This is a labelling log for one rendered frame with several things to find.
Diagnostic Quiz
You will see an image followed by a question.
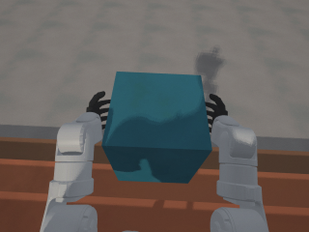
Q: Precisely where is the robot left hand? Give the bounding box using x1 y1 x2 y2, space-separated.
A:
86 91 111 130

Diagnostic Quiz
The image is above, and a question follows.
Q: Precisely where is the left robot upper arm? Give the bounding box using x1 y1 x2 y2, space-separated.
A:
41 204 98 232

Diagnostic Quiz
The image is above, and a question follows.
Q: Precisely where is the robot right hand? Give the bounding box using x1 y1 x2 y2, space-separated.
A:
205 94 228 133

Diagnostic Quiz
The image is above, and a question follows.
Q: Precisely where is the right robot upper arm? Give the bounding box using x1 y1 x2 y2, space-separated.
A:
210 207 268 232

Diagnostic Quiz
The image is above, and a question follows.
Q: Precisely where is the carton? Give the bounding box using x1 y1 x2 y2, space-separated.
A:
101 72 212 184

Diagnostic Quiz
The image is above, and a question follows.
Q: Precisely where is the robot left forearm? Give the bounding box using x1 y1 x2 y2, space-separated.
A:
40 112 102 232

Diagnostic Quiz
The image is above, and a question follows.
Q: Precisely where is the robot right forearm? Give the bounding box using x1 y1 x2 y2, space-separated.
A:
211 115 269 232

